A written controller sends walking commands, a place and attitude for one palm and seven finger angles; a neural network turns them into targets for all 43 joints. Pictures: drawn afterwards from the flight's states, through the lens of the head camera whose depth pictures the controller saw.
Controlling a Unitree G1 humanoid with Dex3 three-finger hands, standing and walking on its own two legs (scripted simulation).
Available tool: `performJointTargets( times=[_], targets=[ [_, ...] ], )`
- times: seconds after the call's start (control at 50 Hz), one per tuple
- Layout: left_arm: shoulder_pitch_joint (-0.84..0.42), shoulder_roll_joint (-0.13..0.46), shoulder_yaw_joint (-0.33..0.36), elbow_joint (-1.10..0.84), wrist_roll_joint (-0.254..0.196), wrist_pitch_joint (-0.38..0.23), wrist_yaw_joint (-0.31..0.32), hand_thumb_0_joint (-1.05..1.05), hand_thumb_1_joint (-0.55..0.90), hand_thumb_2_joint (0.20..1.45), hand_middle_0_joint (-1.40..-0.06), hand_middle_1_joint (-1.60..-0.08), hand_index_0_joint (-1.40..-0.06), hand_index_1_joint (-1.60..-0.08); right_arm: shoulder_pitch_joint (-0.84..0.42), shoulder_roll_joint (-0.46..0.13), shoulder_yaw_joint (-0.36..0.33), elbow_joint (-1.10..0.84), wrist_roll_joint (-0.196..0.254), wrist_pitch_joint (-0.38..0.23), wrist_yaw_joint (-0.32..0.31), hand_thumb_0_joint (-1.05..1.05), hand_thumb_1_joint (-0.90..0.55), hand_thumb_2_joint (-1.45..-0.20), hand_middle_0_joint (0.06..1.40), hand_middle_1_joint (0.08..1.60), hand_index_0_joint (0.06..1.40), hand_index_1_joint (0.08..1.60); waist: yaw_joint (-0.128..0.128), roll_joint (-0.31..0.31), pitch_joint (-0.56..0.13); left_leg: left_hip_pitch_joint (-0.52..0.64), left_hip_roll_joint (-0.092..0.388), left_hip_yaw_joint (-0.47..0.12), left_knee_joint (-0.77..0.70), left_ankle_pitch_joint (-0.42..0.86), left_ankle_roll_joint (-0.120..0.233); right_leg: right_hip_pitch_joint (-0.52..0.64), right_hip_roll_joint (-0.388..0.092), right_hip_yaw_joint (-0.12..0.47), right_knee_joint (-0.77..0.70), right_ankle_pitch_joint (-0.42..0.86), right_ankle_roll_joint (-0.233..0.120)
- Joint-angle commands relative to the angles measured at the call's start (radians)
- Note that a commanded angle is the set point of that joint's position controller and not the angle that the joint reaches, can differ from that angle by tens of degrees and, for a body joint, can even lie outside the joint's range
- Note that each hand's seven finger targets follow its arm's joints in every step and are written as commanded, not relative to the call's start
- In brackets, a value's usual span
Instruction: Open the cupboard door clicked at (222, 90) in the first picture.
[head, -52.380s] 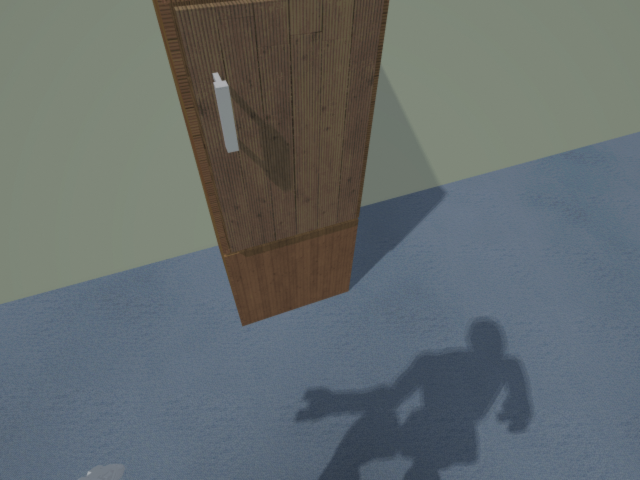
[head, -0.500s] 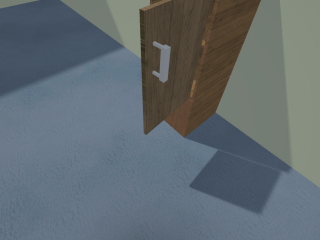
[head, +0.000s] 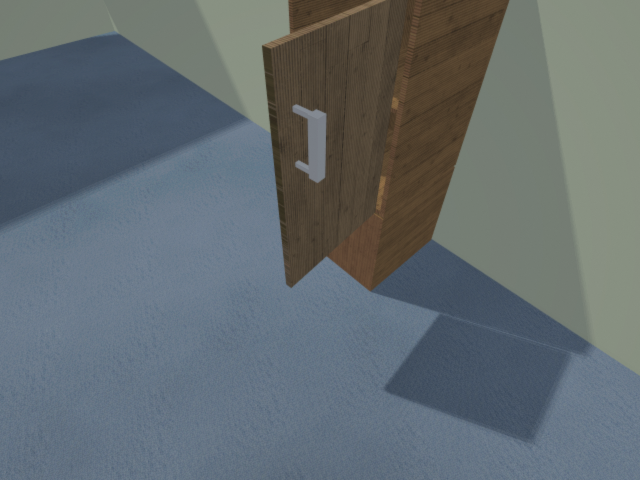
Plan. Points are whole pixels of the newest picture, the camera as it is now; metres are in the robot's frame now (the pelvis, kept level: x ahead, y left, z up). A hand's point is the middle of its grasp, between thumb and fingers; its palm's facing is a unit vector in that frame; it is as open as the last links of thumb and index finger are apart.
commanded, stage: let the arm hang, fingers relaxed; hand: left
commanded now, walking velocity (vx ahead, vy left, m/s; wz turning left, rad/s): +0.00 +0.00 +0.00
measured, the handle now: (308, 143) +0.64 +0.06 +0.08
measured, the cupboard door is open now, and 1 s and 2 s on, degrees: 96 96 96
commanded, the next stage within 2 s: look to check the result in 0.18 s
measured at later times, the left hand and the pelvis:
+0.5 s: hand out of the picture +0.01 +0.18 -0.17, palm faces +0.03 -0.98 -0.21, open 7.4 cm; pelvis +0.02 +0.00 +0.00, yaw +0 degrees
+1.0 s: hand out of the picture +0.06 +0.20 -0.17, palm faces +0.01 -0.97 -0.25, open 7.4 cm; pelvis +0.03 +0.00 +0.01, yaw -1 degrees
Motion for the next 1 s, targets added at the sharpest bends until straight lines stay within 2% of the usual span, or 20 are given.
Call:
performJointTargets(
  times=[0.0,0.2,0.28,0.34,0.5,0.58,0.98],
  targets=[
    [0.09,0.123,0.026,-0.014,-0.003,-0.011,0.001,0.0,0.9,0.9,-0.2,-0.3,-0.2,-0.3,0.063,-0.084,-0.013,-0.021,0.001,-0.012,-0.011,0.0,-0.9,-0.9,0.2,0.3,0.2,0.3,0.005,0.022,0.071,0.025,0.068,-0.086,-0.091,-0.002,0.017,-0.088,-0.075,0.086,-0.139,-0.012,-0.037],
    [0.06,0.142,0.027,-0.017,-0.004,-0.017,-0.003,0.0,0.9,0.9,-0.2,-0.3,-0.2,-0.3,0.034,-0.114,-0.017,-0.028,0.004,-0.014,-0.012,0.0,-0.9,-0.9,0.2,0.3,0.2,0.3,0.001,-0.013,0.051,0.068,0.075,-0.075,-0.087,0.031,0.016,-0.068,-0.082,0.091,-0.166,0.019,-0.036],
    [0.053,0.149,0.026,-0.014,-0.005,-0.016,-0.005,0.0,0.9,0.9,-0.2,-0.3,-0.2,-0.3,0.021,-0.121,-0.016,-0.023,0.003,-0.016,-0.013,0.0,-0.9,-0.9,0.2,0.3,0.2,0.3,0.0,0.007,0.042,0.079,0.08,-0.077,-0.094,0.043,0.015,-0.056,-0.083,0.095,-0.165,0.044,-0.035],
    [0.052,0.152,0.025,-0.011,-0.005,-0.019,-0.005,0.0,0.9,0.9,-0.2,-0.3,-0.2,-0.3,0.016,-0.127,-0.016,-0.024,0.005,-0.017,-0.013,0.0,-0.9,-0.9,0.2,0.3,0.2,0.3,0.0,-0.017,0.025,0.091,0.082,-0.074,-0.089,0.071,0.016,-0.04,-0.084,0.093,-0.166,0.075,-0.033],
    [0.042,0.166,0.026,-0.009,-0.005,-0.019,-0.006,0.0,0.9,0.9,-0.2,-0.3,-0.2,-0.3,-0.013,-0.153,-0.016,-0.026,0.007,-0.018,-0.015,0.0,-0.9,-0.9,0.2,0.3,0.2,0.3,0.003,-0.007,0.037,0.099,0.086,-0.081,-0.102,0.066,0.018,-0.035,-0.081,0.091,-0.176,0.073,-0.031],
    [0.032,0.17,0.025,-0.007,-0.005,-0.02,-0.007,0.0,0.9,0.9,-0.2,-0.3,-0.2,-0.3,-0.028,-0.16,-0.017,-0.024,0.005,-0.021,-0.016,0.0,-0.9,-0.9,0.2,0.3,0.2,0.3,0.001,-0.002,0.017,0.113,0.089,-0.085,-0.106,0.088,0.019,-0.018,-0.084,0.091,-0.17,0.104,-0.03],
    [-0.043,0.248,0.035,-0.025,-0.004,-0.032,-0.012,0.0,0.9,0.9,-0.2,-0.3,-0.2,-0.3,-0.1,-0.239,-0.024,-0.036,0.005,-0.03,-0.013,0.0,-0.9,-0.9,0.2,0.3,0.2,0.3,0.003,-0.012,-0.016,0.151,0.097,-0.084,-0.123,0.157,0.018,0.037,-0.096,0.097,-0.19,0.213,-0.032]
  ],
)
